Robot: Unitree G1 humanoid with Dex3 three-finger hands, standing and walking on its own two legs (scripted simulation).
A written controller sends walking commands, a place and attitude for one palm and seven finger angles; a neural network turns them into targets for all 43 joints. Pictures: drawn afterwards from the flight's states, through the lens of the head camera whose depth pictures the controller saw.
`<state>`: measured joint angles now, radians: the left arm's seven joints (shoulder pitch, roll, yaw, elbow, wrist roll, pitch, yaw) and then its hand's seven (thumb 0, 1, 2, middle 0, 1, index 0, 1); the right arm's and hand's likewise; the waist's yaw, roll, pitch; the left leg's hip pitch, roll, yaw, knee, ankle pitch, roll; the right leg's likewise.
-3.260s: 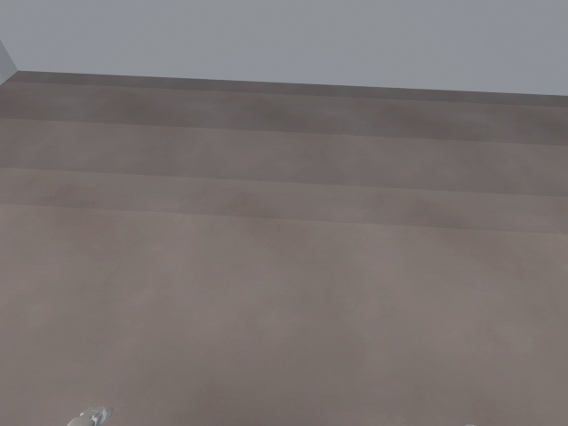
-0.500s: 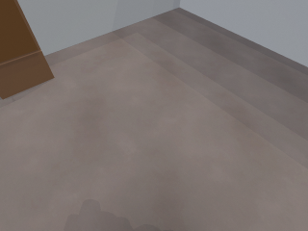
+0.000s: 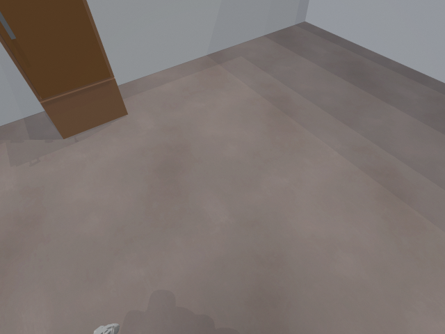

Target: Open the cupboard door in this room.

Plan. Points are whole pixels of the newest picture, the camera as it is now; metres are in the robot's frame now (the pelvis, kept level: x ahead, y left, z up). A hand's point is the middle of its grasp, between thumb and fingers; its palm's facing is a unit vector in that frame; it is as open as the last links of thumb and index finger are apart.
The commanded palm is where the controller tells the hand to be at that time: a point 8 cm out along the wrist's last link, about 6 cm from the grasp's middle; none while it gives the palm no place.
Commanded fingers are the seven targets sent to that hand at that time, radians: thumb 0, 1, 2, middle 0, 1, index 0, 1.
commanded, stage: turn or walk to find it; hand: left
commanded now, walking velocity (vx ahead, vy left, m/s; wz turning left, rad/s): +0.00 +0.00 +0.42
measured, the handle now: (3, 21) +1.36 +1.06 -0.01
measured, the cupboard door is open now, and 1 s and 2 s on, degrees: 0 0 0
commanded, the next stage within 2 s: stand and wait in 0.16 s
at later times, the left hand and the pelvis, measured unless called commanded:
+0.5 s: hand out of the picture -0.07 +0.22 -0.18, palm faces +0.21 -0.95 -0.22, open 7.4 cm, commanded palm none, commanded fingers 0.00 0.90 0.90 -0.20 -0.30 -0.20 -0.30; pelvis -0.03 +0.03 +0.00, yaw +8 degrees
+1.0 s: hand out of the picture -0.07 +0.21 -0.17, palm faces +0.23 -0.95 -0.20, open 7.3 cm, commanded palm none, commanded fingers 0.00 0.90 0.90 -0.20 -0.30 -0.20 -0.30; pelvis -0.06 +0.03 +0.00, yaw +12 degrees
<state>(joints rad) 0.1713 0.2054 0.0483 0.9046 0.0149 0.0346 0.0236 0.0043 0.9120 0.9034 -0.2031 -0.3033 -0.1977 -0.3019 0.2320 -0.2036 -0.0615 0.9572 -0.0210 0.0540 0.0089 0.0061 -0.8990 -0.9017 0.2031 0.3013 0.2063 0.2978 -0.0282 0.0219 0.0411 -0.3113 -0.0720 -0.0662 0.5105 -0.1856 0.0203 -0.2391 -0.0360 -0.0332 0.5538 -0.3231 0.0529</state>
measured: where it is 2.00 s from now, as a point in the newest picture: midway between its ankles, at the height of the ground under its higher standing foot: outside the picture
